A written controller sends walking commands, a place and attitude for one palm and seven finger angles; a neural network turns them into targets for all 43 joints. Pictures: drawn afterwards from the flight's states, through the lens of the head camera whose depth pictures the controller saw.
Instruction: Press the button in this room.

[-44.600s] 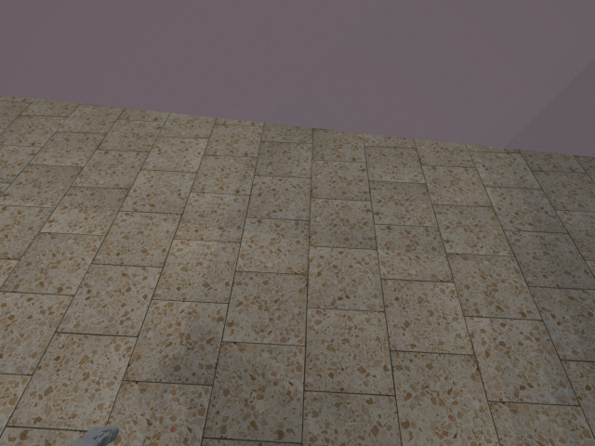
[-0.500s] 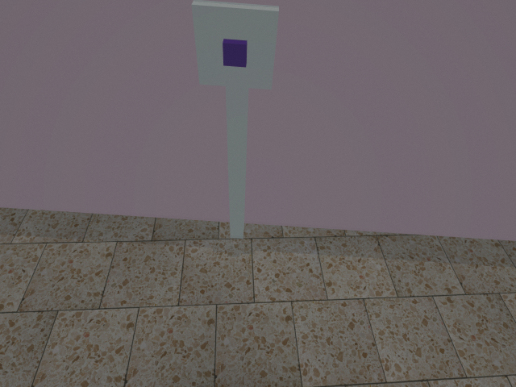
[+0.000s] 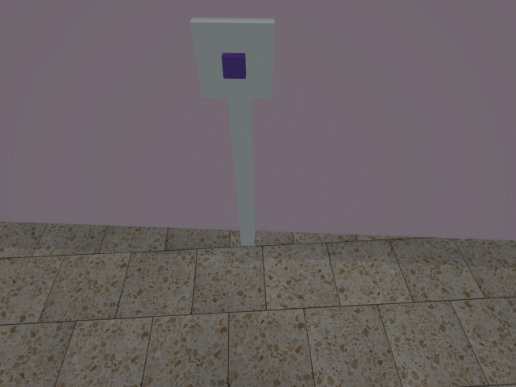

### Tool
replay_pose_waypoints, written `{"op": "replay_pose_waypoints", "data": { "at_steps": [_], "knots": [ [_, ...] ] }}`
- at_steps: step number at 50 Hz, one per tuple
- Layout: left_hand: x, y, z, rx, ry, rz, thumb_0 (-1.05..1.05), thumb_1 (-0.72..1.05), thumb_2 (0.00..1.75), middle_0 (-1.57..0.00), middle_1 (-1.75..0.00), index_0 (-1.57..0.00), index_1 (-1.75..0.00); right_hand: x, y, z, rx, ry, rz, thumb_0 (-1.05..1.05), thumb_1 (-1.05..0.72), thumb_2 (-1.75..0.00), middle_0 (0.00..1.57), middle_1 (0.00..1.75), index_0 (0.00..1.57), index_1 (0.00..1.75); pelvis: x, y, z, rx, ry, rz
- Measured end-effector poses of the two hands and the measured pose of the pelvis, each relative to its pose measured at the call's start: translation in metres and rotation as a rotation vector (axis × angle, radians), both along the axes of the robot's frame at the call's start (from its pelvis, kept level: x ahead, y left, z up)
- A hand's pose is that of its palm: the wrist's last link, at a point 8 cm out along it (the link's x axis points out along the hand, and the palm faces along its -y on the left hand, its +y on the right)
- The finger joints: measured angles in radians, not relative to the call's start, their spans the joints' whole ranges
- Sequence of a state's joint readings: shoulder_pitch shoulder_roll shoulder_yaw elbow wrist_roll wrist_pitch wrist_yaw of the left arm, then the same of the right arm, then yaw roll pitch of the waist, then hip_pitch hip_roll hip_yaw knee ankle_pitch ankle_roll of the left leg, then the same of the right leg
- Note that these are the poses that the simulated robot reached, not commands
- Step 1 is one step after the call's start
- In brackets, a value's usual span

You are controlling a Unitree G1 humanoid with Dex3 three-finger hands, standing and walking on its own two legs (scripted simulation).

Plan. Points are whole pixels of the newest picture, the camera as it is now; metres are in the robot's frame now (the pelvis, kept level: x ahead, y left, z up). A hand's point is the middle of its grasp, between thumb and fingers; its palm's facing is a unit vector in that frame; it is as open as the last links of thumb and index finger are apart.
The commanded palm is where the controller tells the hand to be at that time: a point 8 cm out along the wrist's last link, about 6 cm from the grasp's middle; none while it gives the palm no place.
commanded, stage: let the arm hang, fingers relaxed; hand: left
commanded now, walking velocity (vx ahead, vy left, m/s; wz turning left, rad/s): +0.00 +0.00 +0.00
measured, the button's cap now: (234, 65) +0.78 +0.10 +0.11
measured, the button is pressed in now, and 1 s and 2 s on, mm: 0 0 0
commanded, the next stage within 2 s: stand and wait in 0.28 s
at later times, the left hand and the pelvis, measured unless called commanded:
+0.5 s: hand out of the picture +0.00 +0.15 -0.17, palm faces +0.04 -0.98 -0.20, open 7.4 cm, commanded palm none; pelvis +0.01 -0.02 +0.00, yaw +0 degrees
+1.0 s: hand out of the picture +0.02 +0.14 -0.17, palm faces +0.04 -0.98 -0.20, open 7.4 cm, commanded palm none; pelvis +0.02 -0.03 +0.00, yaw +0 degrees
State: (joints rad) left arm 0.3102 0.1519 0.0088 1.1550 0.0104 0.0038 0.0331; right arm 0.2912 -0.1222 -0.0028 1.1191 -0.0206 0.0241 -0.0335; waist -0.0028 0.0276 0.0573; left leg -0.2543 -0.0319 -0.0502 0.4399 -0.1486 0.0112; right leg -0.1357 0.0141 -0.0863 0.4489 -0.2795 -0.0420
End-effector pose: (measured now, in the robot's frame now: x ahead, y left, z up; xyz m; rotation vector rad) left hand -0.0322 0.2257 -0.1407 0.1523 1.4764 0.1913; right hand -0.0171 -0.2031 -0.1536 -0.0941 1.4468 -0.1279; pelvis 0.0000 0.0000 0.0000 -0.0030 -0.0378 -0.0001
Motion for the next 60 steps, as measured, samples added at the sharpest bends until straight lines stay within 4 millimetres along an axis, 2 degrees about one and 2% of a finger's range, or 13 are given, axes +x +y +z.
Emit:
{"op": "replay_pose_waypoints", "data": {
  "at_steps": [6,9,31,46,60],
  "knots": [
    [0.029,-0.02,-0.003,-0.036,-0.073,-0.01,0.01,0.91,0.9,-0.21,-0.31,-0.21,-0.32,0.007,-0.007,0.001,-0.011,-0.014,-0.001,0.01,-0.91,-0.9,0.2,0.3,0.2,0.3,0.005,-0.005,0.001,0.004,-0.001,0.0],
    [0.034,-0.025,-0.004,-0.036,-0.074,-0.017,0.01,0.92,0.9,-0.2,-0.31,-0.2,-0.31,0.009,-0.011,0.002,-0.015,-0.017,-0.007,0.01,-0.91,-0.9,0.2,0.3,0.2,0.3,0.007,-0.008,0.001,0.005,-0.003,-0.002],
    [0.025,-0.033,-0.001,-0.013,-0.013,0.003,0.01,0.91,0.9,-0.2,-0.3,-0.2,-0.3,0.011,-0.027,0.001,-0.015,0.025,-0.011,0.01,-0.9,-0.9,0.2,0.3,0.2,0.3,0.017,-0.024,0.001,0.003,-0.003,-0.004],
    [0.041,-0.039,-0.003,-0.022,-0.043,-0.004,0.01,0.91,0.9,-0.2,-0.3,-0.2,-0.3,0.025,-0.034,0.003,-0.03,0.002,-0.008,0.01,-0.9,-0.9,0.2,0.3,0.2,0.3,0.022,-0.028,0.001,0.004,-0.002,-0.007],
    [0.053,-0.03,-0.001,-0.008,-0.056,-0.014,0.01,0.91,0.9,-0.2,-0.3,-0.2,-0.3,0.032,-0.038,0.004,-0.041,-0.003,-0.005,0.01,-0.9,-0.9,0.2,0.3,0.2,0.3,0.026,-0.026,0.002,0.006,0.001,-0.009]
  ]
}}
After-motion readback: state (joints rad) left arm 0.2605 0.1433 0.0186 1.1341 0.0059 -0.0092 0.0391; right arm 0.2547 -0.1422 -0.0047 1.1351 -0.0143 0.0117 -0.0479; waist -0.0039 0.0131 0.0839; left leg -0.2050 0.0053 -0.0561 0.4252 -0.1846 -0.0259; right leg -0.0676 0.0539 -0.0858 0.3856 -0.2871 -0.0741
